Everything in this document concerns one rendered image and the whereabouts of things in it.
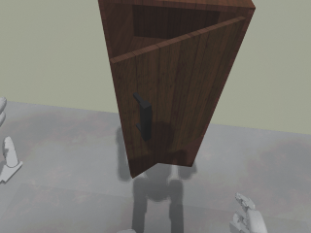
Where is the left robot hand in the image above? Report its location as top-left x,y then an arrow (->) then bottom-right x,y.
0,96 -> 23,184

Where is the right robot hand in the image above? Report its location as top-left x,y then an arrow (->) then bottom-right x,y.
229,192 -> 268,233

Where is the handle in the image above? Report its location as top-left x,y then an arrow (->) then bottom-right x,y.
132,92 -> 152,142

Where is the cupboard door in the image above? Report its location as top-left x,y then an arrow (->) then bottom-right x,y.
109,17 -> 246,179

